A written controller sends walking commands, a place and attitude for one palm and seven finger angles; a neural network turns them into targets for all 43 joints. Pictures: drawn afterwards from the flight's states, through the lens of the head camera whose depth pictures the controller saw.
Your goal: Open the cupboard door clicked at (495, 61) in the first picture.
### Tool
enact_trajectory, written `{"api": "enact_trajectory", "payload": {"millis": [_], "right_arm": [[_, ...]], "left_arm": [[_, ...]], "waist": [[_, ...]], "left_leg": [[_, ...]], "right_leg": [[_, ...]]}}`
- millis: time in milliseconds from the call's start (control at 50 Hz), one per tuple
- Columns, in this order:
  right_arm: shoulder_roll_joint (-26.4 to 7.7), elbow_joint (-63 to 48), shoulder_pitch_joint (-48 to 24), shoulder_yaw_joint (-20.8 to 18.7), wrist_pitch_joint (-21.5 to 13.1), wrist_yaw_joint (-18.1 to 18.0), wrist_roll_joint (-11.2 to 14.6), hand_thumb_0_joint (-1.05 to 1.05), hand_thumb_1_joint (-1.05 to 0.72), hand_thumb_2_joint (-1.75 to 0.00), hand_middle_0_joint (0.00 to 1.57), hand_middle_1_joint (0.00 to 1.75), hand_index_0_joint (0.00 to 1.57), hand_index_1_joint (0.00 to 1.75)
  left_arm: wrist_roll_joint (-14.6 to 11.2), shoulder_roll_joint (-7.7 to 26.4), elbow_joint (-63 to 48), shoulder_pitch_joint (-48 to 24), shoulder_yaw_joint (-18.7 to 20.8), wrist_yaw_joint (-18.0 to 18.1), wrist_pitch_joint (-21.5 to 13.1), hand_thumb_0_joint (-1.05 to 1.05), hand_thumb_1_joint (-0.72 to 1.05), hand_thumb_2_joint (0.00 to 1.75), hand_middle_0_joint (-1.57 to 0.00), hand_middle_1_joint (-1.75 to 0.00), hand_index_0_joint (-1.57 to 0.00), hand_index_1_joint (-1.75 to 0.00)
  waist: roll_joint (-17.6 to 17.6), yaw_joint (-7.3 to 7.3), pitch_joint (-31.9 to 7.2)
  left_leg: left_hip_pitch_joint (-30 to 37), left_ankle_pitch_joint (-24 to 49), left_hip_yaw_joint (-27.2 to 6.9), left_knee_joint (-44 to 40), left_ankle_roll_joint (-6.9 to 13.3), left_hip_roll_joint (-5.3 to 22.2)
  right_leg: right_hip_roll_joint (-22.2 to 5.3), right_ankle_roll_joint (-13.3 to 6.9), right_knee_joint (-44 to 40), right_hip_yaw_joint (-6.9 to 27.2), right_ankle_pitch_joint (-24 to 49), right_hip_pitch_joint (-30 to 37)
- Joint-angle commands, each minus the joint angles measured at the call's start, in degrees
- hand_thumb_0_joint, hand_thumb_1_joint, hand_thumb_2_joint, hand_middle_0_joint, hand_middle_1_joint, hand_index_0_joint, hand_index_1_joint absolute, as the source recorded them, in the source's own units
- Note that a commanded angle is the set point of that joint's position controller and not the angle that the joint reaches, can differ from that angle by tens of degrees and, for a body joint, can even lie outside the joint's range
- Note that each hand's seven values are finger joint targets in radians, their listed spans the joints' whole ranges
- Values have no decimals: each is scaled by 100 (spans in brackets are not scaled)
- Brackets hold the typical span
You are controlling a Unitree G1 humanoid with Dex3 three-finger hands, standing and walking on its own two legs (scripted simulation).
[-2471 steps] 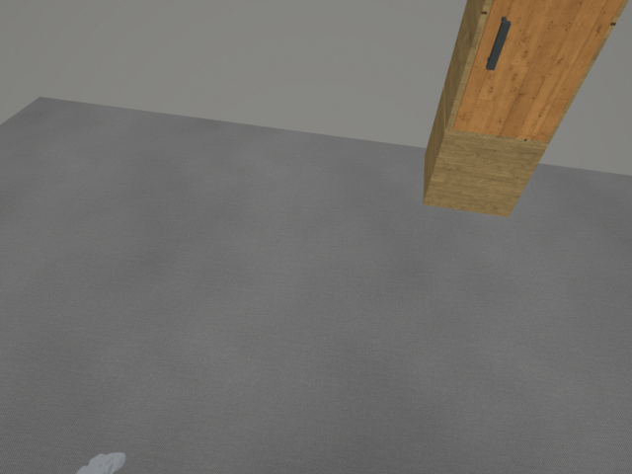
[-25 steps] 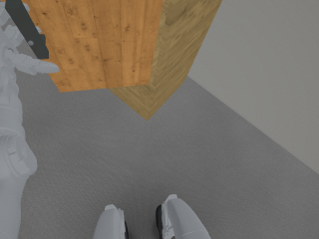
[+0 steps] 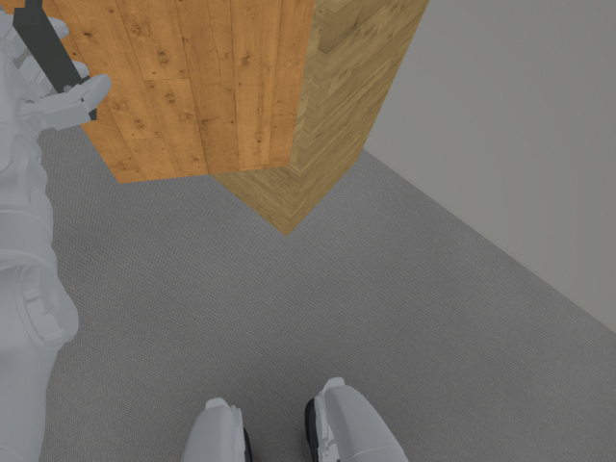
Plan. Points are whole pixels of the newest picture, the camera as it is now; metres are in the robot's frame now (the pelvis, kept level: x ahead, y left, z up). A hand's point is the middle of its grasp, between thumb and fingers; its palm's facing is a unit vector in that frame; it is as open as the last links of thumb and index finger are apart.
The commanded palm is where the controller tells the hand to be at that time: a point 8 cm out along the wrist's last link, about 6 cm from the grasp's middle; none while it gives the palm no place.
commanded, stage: close the thumb around the handle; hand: left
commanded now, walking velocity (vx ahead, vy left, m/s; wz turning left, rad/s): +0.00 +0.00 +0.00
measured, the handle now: (62, 57) +0.60 +0.23 +0.07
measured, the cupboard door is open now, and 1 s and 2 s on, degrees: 50 75 99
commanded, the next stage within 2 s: pull the door open along its arc in 0.26 s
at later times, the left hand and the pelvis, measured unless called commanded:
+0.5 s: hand (81, 88) +0.55 +0.20 +0.08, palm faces +0.09 -1.00 -0.01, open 5.8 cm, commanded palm +0.51 +0.24 +0.07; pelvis +0.00 -0.01 +0.00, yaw +0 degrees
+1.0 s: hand (138, 179) +0.43 +0.14 +0.08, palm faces +0.31 -0.95 +0.10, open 6.4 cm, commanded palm +0.36 +0.19 +0.07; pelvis +0.02 +0.00 +0.03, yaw +0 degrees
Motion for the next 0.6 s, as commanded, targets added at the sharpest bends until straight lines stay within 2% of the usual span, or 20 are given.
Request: {"api": "enact_trajectory", "payload": {"millis": [0,40,60,100,120,140,160,180,200,220,280,300,340,360,380,400,540,560,580], "right_arm": [[-1173,-97,1192,-424,-11,-73,15,0,-90,-90,20,30,20,30],[-1183,-96,1236,-443,-16,-72,0,0,-90,-90,20,30,20,30],[-1177,-101,1267,-456,-24,-69,-3,0,-90,-90,20,30,20,30],[-1164,-66,1238,-450,-9,-67,6,0,-90,-90,20,30,20,30],[-1169,-75,1239,-440,-1,-70,7,0,-90,-90,20,30,20,30],[-1186,-101,1226,-437,2,-78,7,0,-90,-90,20,30,20,30],[-1205,-150,1238,-429,-3,-96,-3,0,-90,-90,20,30,20,30],[-1171,-183,1208,-404,3,-90,14,0,-90,-90,20,30,20,30],[-1150,-187,1186,-398,-8,-78,19,0,-90,-90,20,30,20,30],[-1165,-188,1190,-393,-5,-85,21,0,-90,-90,20,30,20,30],[-1171,-239,1194,-388,-15,-102,26,0,-90,-90,20,30,20,30],[-1157,-241,1177,-400,-21,-94,22,0,-90,-90,20,30,20,30],[-1181,-212,1185,-408,-28,-90,25,0,-90,-90,20,30,20,30],[-1146,-197,1201,-400,-49,-82,15,0,-90,-90,20,30,20,30],[-1169,-178,1193,-416,-55,-79,24,0,-90,-90,20,30,20,30],[-1183,-203,1200,-416,-56,-75,22,0,-90,-90,20,30,20,30],[-1120,-368,1110,-492,-29,-32,96,0,-90,-90,20,30,20,30],[-1098,-406,1110,-501,-33,-18,100,0,-90,-90,20,30,20,30],[-1087,-419,1074,-519,-25,-1,114,0,-90,-90,20,30,20,30]], "left_arm": [[-88,1313,-1198,-2695,-43,-7,-423,0,79,85,-39,-134,-39,-134],[-68,1430,-1309,-2664,59,-1,-432,0,90,90,-40,-135,-40,-135],[-85,1383,-1371,-2673,48,-2,-459,0,90,90,-40,-135,-40,-135],[-64,1300,-1242,-2605,-25,-5,-418,0,90,90,-40,-135,-40,-135],[-95,1363,-1120,-2590,73,18,-376,0,90,90,-40,-135,-40,-135],[-104,1544,-1130,-2580,214,43,-357,0,90,90,-40,-135,-40,-135],[-90,1833,-1131,-2468,463,90,-373,0,90,90,-40,-135,-40,-135],[-23,1773,-1092,-2409,337,106,-355,0,90,90,-40,-135,-40,-135],[-5,1600,-1059,-2485,196,122,-339,0,90,90,-40,-135,-40,-135],[29,1733,-995,-2481,255,136,-328,0,90,90,-40,-135,-40,-135],[77,1856,-1120,-2570,265,111,-362,0,90,90,-40,-135,-40,-135],[67,1730,-1251,-2612,184,95,-387,0,90,90,-40,-135,-40,-135],[27,1654,-1123,-2545,164,86,-359,0,90,90,-40,-135,-40,-135],[-22,1358,-1193,-2762,-55,79,-381,0,90,90,-40,-135,-40,-135],[-22,1428,-1076,-2563,49,76,-362,0,90,90,-40,-135,-40,-135],[-50,1476,-1125,-2411,108,70,-343,0,90,90,-40,-135,-40,-135],[-240,1147,-1568,-1292,95,-54,-291,0,90,90,-40,-135,-40,-135],[-306,982,-1667,-1092,57,-61,-310,0,90,90,-40,-135,-40,-135],[-349,883,-1764,-862,39,-59,-307,0,90,90,-40,-135,-40,-135]], "waist": [[977,-112,-2893],[1087,-38,-3126],[1094,-54,-3250],[1112,-73,-3076],[927,-75,-2944],[863,-51,-2954],[850,40,-3045],[956,43,-3036],[867,-34,-2892],[739,-34,-2779],[923,-6,-3033],[1092,4,-3145],[897,-52,-3025],[963,-157,-2978],[956,-58,-2969],[883,-25,-3064],[641,307,-3259],[688,354,-3254],[574,402,-3231]], "left_leg": [[2537,2905,-572,-698,-151,-28],[2635,3009,-563,-678,-152,-41],[2774,3195,-579,-651,-154,-38],[2735,3191,-569,-638,-169,-23],[2532,3018,-561,-656,-148,-36],[2363,2898,-514,-660,-117,-56],[2263,2921,-491,-647,-103,-69],[2239,2942,-470,-666,-113,-82],[2136,2812,-443,-638,-90,-82],[1985,2670,-426,-654,-74,-80],[2095,2718,-441,-654,-79,-86],[2242,2833,-445,-641,-100,-82],[2249,2735,-463,-642,-94,-60],[2312,2747,-483,-644,-89,-63],[2256,2666,-469,-641,-100,-67],[2222,2666,-447,-657,-88,-72],[2259,2909,-298,-807,-87,-110],[2342,3018,-298,-841,-94,-118],[2332,3039,-274,-885,-96,-120]], "right_leg": [[209,-110,-474,121,1688,1048],[207,-123,-462,141,1778,1148],[214,-129,-432,138,1877,1132],[202,-113,-462,130,1843,1014],[212,-106,-470,124,1802,1113],[205,-99,-485,159,1842,1281],[201,-116,-443,189,1931,1428],[186,-105,-432,195,1970,1445],[188,-85,-452,203,1904,1366],[186,-79,-473,215,1851,1450],[175,-88,-434,239,1890,1505],[173,-95,-415,230,1936,1447],[186,-82,-458,207,1799,1323],[196,-86,-456,196,1792,1225],[189,-86,-469,198,1723,1231],[191,-84,-472,208,1782,1369],[201,-94,-515,232,2241,1982],[207,-115,-506,208,2308,1996],[206,-102,-539,208,2381,2107]]}}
